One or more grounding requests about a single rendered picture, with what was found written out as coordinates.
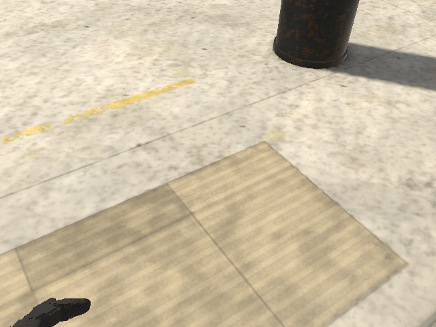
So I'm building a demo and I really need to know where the robot left hand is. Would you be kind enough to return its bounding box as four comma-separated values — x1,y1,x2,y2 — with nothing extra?
10,298,91,327

